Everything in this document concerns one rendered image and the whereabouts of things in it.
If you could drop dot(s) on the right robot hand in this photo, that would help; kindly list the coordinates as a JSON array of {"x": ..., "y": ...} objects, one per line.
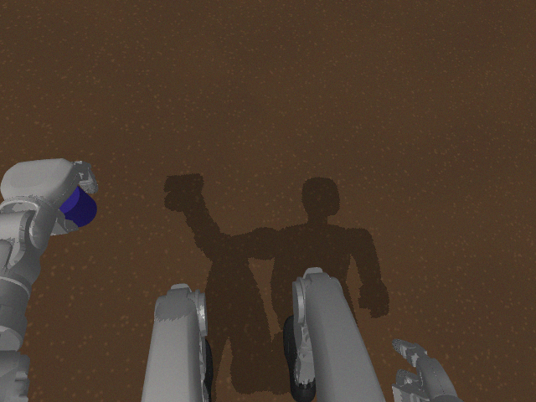
[{"x": 431, "y": 379}]

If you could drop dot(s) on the left robot arm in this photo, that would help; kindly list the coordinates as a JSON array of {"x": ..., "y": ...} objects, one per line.
[{"x": 25, "y": 227}]

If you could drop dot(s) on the right robot foot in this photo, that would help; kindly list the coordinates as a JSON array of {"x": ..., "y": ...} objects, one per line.
[{"x": 299, "y": 391}]

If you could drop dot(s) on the tin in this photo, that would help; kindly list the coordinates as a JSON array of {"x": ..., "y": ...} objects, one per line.
[{"x": 79, "y": 207}]

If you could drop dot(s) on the left robot hand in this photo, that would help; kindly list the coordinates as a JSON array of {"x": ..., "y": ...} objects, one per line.
[{"x": 51, "y": 181}]

